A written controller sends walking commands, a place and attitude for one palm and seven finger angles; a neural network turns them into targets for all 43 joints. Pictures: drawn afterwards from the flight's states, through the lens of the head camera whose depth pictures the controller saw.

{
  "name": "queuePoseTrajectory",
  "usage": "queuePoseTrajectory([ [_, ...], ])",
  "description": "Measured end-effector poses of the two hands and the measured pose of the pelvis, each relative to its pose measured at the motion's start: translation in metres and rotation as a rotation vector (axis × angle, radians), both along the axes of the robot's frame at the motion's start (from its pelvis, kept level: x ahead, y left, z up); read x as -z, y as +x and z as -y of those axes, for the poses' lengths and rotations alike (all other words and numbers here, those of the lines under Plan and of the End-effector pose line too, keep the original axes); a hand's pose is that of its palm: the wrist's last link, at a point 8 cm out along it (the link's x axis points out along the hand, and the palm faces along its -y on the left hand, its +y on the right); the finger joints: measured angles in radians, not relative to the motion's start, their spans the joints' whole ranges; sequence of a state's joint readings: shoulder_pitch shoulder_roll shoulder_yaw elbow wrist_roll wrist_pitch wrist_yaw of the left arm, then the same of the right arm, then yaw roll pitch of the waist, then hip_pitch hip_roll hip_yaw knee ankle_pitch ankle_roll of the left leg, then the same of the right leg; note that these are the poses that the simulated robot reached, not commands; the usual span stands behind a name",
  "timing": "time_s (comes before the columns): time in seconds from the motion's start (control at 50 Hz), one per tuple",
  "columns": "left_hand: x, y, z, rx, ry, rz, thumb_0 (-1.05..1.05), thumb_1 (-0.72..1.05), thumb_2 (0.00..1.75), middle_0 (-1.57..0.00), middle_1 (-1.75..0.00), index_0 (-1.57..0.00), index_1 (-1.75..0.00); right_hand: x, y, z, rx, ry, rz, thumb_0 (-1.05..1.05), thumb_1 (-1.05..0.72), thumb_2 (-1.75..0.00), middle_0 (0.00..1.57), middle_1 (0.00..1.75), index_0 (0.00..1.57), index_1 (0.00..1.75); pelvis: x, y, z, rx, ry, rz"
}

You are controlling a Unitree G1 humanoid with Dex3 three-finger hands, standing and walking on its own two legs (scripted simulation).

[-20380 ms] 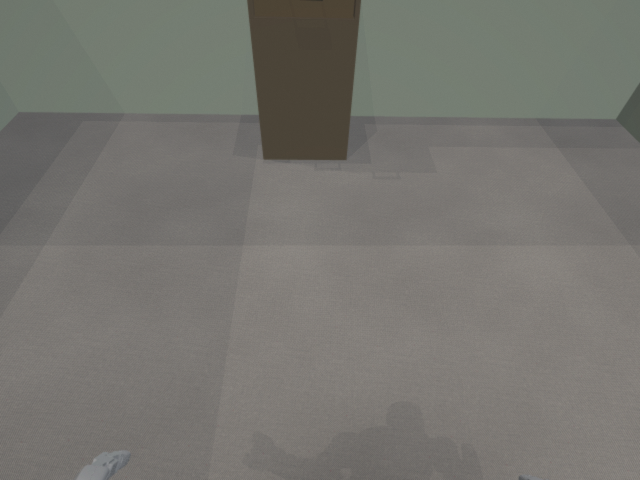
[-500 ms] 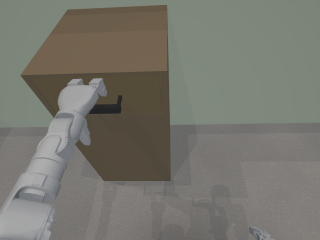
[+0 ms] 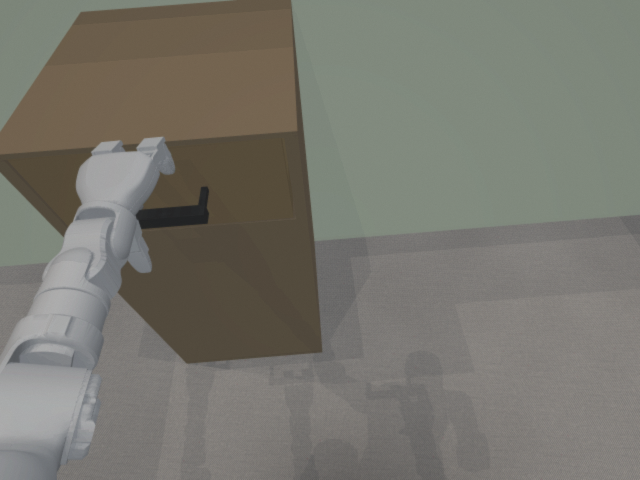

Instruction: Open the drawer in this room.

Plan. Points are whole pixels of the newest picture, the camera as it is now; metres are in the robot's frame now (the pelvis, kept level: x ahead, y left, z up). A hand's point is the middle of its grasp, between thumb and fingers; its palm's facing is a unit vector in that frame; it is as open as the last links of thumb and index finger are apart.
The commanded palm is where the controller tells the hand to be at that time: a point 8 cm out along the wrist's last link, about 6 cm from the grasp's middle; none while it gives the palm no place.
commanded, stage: move the hooked fingers above the handle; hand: left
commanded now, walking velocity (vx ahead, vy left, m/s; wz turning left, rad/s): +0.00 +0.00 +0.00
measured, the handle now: (163, 207) +0.51 +0.25 +0.02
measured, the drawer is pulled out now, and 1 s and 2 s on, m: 0.00 0.00 0.00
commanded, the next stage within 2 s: none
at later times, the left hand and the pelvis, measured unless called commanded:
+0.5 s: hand (129, 200) +0.46 +0.26 +0.09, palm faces -0.01 +0.00 -1.00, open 13.8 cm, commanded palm +0.43 +0.26 +0.14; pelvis +0.00 +0.01 +0.00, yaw +0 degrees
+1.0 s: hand (119, 214) +0.44 +0.27 +0.08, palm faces -0.08 +0.00 -1.00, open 13.8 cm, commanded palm +0.42 +0.26 +0.14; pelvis +0.01 +0.02 +0.00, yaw +1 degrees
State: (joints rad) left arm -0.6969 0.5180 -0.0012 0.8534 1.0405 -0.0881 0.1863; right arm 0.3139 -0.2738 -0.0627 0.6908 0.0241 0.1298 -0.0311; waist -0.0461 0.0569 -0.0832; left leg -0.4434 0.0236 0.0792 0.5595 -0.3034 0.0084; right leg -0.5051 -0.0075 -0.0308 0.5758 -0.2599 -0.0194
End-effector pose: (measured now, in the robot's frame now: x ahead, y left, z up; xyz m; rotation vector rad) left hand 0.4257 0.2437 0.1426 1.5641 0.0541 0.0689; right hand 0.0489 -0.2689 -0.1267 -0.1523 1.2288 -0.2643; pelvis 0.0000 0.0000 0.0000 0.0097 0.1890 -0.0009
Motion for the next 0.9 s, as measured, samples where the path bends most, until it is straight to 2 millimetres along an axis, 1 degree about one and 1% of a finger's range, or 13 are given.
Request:
queuePoseTrajectory([
  [0.04,0.0,-0.003,-0.005,-0.015,0.009,-0.015,0.0,-0.49,0.3,-0.31,-1.2,-0.32,-1.2,0.0,-0.001,-0.001,0.0,0.002,0.0,0.01,-0.91,-0.9,0.2,0.3,0.2,0.3,0.0,0.0,0.0,-0.001,-0.001,0.002],
  [0.1,0.002,-0.01,-0.008,-0.009,0.009,-0.036,0.0,-0.49,0.3,-0.31,-1.2,-0.32,-1.2,-0.001,0.001,-0.002,-0.009,0.003,0.003,0.01,-0.91,-0.9,0.2,0.3,0.2,0.3,-0.001,-0.001,-0.002,-0.006,-0.002,0.008],
  [0.2,0.007,-0.016,0.0,0.053,-0.003,-0.049,0.0,-0.49,0.3,-0.32,-1.2,-0.32,-1.2,-0.003,0.011,-0.005,-0.034,-0.009,0.025,0.01,-0.91,-0.9,0.2,0.3,0.21,0.3,-0.001,-0.004,-0.004,-0.02,-0.005,0.019],
  [0.28,0.006,-0.011,0.006,0.092,-0.007,-0.014,0.0,-0.49,0.3,-0.32,-1.2,-0.33,-1.2,-0.006,0.019,-0.008,-0.046,-0.021,0.052,0.01,-0.91,-0.9,0.2,0.3,0.21,0.3,0.0,-0.006,-0.006,-0.022,-0.006,0.015],
  [0.36,-0.001,-0.001,0.002,0.068,0.002,0.031,0.0,-0.49,0.3,-0.32,-1.2,-0.33,-1.2,-0.007,0.022,-0.011,-0.048,-0.022,0.069,0.01,-0.91,-0.9,0.2,0.3,0.21,0.3,0.001,-0.007,-0.009,-0.02,-0.007,0.003],
  [0.46,-0.004,0.01,-0.011,-0.014,0.014,0.009,0.0,-0.49,0.3,-0.32,-1.2,-0.32,-1.2,-0.004,0.017,-0.016,-0.041,-0.009,0.053,0.01,-0.91,-0.9,0.2,0.3,0.21,0.3,0.002,-0.005,-0.012,-0.01,-0.008,-0.013],
  [0.54,0.003,0.01,-0.016,-0.028,0.001,-0.051,0.0,-0.49,0.3,-0.31,-1.2,-0.32,-1.2,-0.003,0.011,-0.019,-0.027,-0.001,0.024,0.01,-0.91,-0.9,0.2,0.3,0.21,0.3,0.001,0.001,-0.015,-0.003,-0.01,-0.014],
  [0.62,0.012,0.004,-0.005,0.053,-0.019,-0.077,0.0,-0.49,0.3,-0.31,-1.2,-0.32,-1.2,-0.003,0.008,-0.021,-0.025,-0.002,-0.001,0.01,-0.91,-0.9,0.2,0.3,0.21,0.3,0.0,0.006,-0.017,-0.006,-0.013,-0.008],
  [0.68,0.015,-0.001,0.005,0.123,-0.04,-0.045,0.0,-0.49,0.3,-0.32,-1.2,-0.32,-1.2,-0.003,0.01,-0.022,-0.027,-0.006,-0.007,0.01,-0.91,-0.9,0.2,0.3,0.21,0.3,0.001,0.008,-0.018,-0.008,-0.014,-0.003],
  [0.72,0.014,-0.002,0.007,0.138,-0.044,-0.01,0.0,-0.49,0.3,-0.32,-1.2,-0.32,-1.2,-0.003,0.013,-0.022,-0.03,-0.006,-0.004,0.01,-0.91,-0.9,0.2,0.3,0.21,0.3,0.001,0.008,-0.018,-0.009,-0.014,-0.002],
  [0.76,0.011,-0.001,0.004,0.123,-0.038,0.029,0.0,-0.49,0.3,-0.32,-1.2,-0.33,-1.2,-0.003,0.017,-0.023,-0.035,-0.003,0.005,0.01,-0.91,-0.9,0.2,0.3,0.21,0.3,0.002,0.007,-0.018,-0.01,-0.013,-0.003],
  [0.82,0.002,0.003,-0.01,0.052,-0.006,0.069,0.0,-0.49,0.3,-0.32,-1.2,-0.33,-1.2,-0.001,0.023,-0.024,-0.041,0.007,0.021,0.01,-0.91,-0.9,0.2,0.3,0.21,0.3,0.002,0.006,-0.017,-0.008,-0.013,-0.007],
  [0.9,-0.009,0.003,-0.028,-0.057,0.021,0.054,0.0,-0.49,0.3,-0.32,-1.2,-0.32,-1.2,0.0,0.031,-0.026,-0.046,0.028,0.04,0.01,-0.91,-0.9,0.2,0.3,0.21,0.3,0.0,0.007,-0.017,-0.008,-0.013,-0.01],
])
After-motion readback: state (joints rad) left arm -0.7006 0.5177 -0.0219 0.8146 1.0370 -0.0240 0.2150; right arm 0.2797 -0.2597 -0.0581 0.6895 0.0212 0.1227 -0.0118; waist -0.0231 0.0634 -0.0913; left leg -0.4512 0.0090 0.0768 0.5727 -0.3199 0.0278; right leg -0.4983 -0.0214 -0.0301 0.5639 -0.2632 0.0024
